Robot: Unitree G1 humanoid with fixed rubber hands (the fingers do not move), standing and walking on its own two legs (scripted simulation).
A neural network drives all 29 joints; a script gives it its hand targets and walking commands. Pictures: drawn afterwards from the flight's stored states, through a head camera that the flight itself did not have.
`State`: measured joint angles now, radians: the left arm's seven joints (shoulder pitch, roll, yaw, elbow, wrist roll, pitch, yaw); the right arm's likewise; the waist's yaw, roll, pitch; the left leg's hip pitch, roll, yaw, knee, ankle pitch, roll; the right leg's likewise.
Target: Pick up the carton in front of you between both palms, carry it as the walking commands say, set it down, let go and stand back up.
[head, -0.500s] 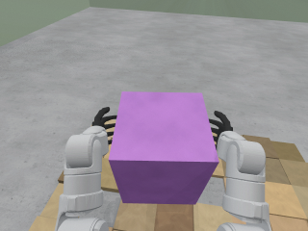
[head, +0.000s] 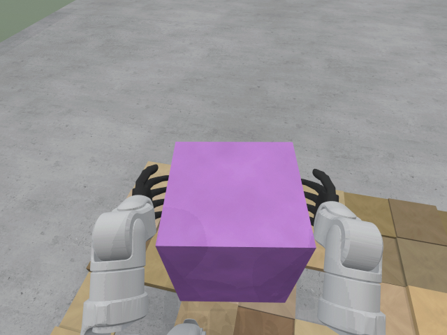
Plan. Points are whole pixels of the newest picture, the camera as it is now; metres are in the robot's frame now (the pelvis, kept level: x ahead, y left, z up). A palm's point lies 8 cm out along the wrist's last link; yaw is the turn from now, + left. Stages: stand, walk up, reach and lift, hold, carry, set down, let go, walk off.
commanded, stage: carry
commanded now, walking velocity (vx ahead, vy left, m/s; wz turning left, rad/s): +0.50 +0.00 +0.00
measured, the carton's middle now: (233, 226) +0.33 +0.03 +0.02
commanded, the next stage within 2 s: none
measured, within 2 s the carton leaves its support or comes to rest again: neither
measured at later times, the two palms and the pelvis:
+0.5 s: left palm (210, 80) +0.68 +0.12 +0.12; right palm (334, 90) +0.67 -0.18 +0.12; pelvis +0.35 -0.01 +0.00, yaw -2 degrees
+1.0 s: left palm (232, 15) +1.03 +0.10 +0.15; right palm (326, 19) +1.03 -0.20 +0.15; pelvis +0.67 -0.05 -0.03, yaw -2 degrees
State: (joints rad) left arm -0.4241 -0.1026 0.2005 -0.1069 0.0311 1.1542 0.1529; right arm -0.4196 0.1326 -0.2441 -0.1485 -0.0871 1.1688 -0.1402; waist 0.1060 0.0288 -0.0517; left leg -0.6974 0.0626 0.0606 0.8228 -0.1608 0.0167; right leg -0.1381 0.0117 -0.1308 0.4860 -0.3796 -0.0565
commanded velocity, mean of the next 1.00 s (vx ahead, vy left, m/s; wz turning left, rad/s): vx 0.50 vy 0.00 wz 0.00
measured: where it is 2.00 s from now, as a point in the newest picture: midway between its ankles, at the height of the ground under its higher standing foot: (256, 156)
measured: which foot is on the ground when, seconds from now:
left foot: up 0.00-0.08, down 0.10-0.54, up 0.56-1.00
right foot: down 0.00-0.12, up 0.14-0.54, down 0.56-1.00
